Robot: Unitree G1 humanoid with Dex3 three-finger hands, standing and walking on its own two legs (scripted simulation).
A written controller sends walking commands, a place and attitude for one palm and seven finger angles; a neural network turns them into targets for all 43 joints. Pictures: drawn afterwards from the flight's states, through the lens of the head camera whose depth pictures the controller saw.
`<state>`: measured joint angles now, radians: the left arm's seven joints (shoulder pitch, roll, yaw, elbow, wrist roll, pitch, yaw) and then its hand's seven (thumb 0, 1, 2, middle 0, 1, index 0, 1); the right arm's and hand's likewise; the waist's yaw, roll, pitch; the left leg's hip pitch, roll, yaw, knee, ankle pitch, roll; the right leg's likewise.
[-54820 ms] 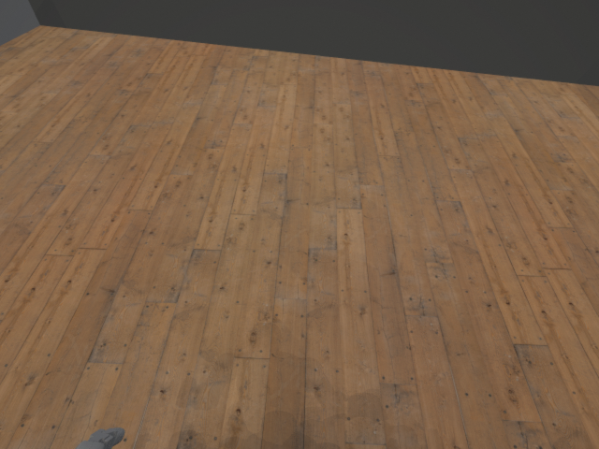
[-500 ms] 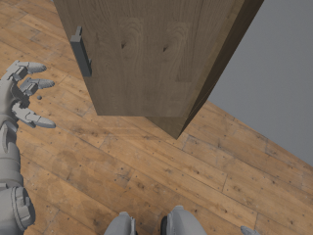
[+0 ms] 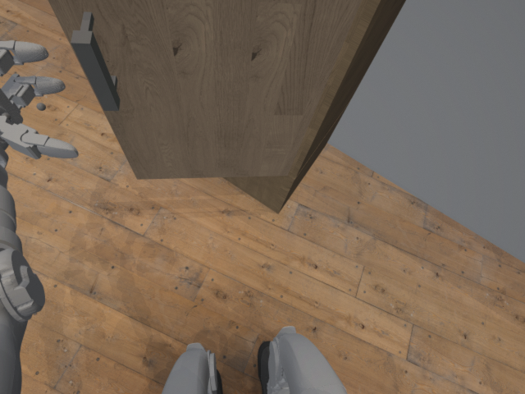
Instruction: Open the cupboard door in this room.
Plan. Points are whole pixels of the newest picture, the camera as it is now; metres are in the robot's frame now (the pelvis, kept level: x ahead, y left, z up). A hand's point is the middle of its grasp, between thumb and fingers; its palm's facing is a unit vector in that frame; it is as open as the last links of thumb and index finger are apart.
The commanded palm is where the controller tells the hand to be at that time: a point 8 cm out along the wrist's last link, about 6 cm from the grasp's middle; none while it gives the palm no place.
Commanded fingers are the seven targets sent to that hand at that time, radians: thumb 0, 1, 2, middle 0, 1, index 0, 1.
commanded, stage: move the hooked fingers beside the handle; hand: left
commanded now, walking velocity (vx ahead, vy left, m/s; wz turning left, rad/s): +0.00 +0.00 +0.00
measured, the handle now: (100, 64) +0.59 +0.20 +0.06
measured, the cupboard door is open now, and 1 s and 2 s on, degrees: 39 39 39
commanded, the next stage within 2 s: slide the fingers in behind the handle in 1.02 s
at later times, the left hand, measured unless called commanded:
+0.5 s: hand (48, 88) +0.54 +0.26 +0.06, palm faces +0.00 -1.00 -0.02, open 14.0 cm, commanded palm +0.53 +0.30 +0.06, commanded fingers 0.00 -0.50 0.30 -0.30 -1.20 -0.30 -1.20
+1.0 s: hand (53, 88) +0.54 +0.26 +0.06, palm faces +0.02 -1.00 -0.03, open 14.0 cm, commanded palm +0.53 +0.29 +0.06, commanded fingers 0.00 -0.50 0.30 -0.30 -1.20 -0.30 -1.20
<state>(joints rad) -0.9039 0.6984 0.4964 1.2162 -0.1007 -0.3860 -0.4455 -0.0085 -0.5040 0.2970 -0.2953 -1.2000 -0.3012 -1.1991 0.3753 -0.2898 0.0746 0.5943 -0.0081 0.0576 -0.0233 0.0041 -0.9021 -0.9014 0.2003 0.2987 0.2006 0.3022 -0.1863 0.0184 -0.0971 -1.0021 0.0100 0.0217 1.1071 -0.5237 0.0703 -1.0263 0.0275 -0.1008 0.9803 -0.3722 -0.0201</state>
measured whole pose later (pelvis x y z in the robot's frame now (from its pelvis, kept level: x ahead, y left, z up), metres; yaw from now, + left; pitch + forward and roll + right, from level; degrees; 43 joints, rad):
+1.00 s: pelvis +0.01 +0.00 +0.00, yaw -1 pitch +27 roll -6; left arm -0.98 0.76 0.53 1.24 -0.05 -0.37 -0.42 -0.01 -0.50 0.30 -0.30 -1.20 -0.30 -1.20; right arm 0.38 -0.28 0.08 0.56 -0.02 0.12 0.00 0.00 -0.90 -0.90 0.20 0.30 0.20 0.30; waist -0.23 0.03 -0.09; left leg -1.06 0.03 0.01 1.14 -0.55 0.07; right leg -1.07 0.05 -0.11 0.98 -0.38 -0.02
